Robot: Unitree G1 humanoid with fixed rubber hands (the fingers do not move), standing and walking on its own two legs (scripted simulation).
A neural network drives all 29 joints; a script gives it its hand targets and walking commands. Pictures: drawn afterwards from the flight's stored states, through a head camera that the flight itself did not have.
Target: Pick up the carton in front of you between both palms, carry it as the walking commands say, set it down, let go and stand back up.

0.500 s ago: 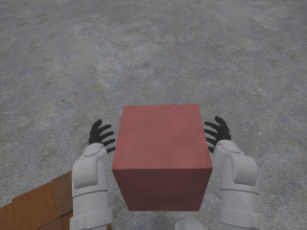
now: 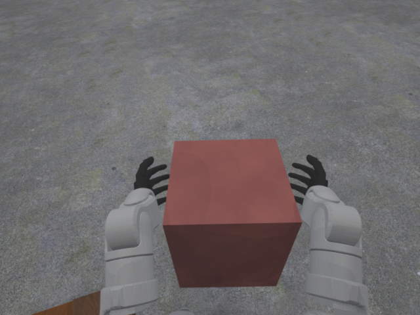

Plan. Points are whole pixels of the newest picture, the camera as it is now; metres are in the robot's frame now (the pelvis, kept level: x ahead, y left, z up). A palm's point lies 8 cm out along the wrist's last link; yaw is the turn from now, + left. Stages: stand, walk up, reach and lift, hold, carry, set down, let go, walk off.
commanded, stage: carry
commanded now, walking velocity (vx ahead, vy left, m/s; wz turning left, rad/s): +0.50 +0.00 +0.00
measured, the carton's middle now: (226, 215) +0.34 +0.01 -0.01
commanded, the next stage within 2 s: none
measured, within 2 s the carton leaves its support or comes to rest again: neither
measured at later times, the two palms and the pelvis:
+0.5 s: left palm (165, 99) +0.61 +0.18 +0.10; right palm (284, 103) +0.59 -0.12 +0.10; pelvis +0.30 +0.04 +0.01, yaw -2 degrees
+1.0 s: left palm (177, 57) +0.85 +0.18 +0.09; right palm (271, 55) +0.86 -0.12 +0.09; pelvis +0.64 +0.03 +0.00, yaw +0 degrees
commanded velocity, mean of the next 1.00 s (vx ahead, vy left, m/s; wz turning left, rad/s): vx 0.50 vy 0.00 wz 0.00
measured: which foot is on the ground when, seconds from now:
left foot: up 0.00-0.16, down 0.18-0.62, up 0.64-1.00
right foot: down 0.00-0.18, up 0.20-0.60, down 0.62-1.00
